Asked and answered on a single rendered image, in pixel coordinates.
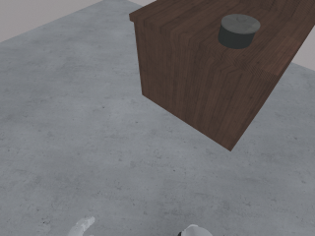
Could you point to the robot right thigh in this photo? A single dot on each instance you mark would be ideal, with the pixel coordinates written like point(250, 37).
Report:
point(195, 231)

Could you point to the table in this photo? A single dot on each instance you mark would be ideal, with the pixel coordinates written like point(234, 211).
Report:
point(215, 89)

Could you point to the lid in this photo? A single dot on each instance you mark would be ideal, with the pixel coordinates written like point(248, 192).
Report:
point(231, 23)

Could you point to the pot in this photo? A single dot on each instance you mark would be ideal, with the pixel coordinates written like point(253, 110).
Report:
point(234, 40)

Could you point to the knob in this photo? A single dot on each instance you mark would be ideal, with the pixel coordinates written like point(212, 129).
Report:
point(241, 18)

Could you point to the robot left hand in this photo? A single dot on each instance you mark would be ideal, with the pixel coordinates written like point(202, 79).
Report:
point(81, 226)

